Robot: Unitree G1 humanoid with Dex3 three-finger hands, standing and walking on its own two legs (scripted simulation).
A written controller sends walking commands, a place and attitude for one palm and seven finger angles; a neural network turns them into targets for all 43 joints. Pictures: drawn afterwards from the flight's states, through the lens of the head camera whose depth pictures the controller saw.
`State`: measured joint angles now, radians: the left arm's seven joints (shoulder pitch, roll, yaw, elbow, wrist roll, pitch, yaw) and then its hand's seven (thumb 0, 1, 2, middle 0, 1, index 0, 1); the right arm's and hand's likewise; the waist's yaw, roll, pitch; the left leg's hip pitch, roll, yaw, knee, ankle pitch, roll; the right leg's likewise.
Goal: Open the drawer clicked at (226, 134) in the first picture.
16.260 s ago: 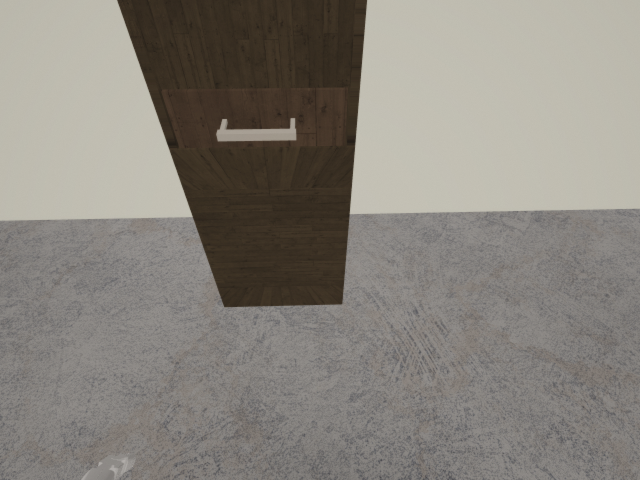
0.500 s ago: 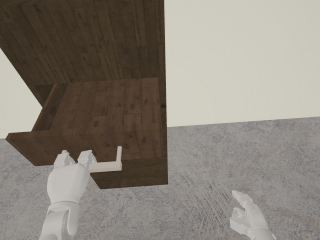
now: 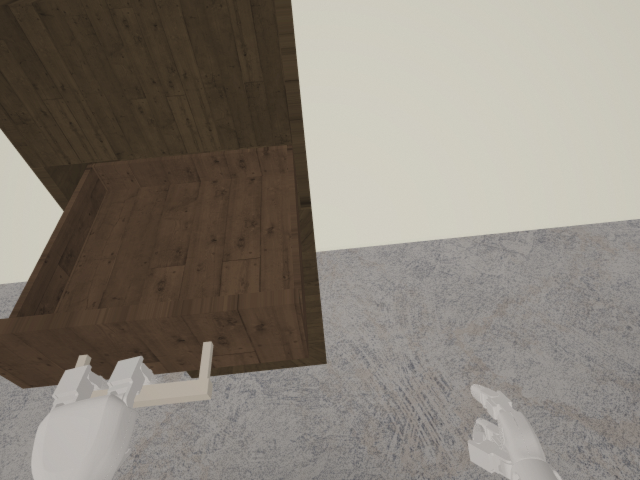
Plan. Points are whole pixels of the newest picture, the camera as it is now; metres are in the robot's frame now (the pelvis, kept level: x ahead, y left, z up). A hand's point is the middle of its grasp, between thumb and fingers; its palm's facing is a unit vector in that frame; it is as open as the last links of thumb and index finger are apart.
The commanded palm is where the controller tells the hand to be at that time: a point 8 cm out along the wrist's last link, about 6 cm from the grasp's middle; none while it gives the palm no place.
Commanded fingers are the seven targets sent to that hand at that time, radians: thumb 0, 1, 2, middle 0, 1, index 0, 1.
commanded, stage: pull the drawer open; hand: left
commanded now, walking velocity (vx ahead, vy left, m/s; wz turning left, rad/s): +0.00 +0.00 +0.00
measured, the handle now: (140, 377) +0.22 +0.24 +0.04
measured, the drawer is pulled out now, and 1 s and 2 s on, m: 0.30 0.30 0.30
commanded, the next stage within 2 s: open the thumb to release the handle in 0.10 s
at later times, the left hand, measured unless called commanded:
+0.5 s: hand (118, 433) +0.17 +0.25 +0.02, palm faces +0.08 -0.07 -0.99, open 7.9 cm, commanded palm +0.14 +0.25 +0.07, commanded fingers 0.00 -0.22 0.42 -0.32 -1.23 -0.32 -1.23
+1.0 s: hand (123, 427) +0.18 +0.25 +0.01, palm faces +0.04 -0.06 -1.00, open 13.8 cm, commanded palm +0.16 +0.25 +0.07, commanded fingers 0.00 -0.50 0.30 -0.30 -1.20 -0.30 -1.20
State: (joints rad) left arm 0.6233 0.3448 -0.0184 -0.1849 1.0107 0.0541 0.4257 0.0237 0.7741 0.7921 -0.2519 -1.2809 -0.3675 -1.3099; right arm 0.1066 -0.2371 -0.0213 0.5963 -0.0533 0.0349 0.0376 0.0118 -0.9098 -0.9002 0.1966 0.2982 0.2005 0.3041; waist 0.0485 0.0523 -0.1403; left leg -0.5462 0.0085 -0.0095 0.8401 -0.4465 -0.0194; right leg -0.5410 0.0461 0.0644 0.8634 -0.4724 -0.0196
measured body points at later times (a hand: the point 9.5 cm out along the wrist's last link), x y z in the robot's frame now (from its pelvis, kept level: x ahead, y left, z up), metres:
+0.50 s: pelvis -0.01 +0.01 +0.00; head +0.00 -0.03 +0.45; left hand +0.16 +0.25 +0.07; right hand +0.20 -0.20 -0.10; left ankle -0.02 +0.13 -0.70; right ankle -0.03 -0.11 -0.70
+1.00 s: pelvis -0.02 +0.00 +0.01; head +0.00 -0.03 +0.46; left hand +0.17 +0.25 +0.07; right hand +0.21 -0.21 -0.09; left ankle -0.02 +0.13 -0.70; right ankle -0.03 -0.11 -0.70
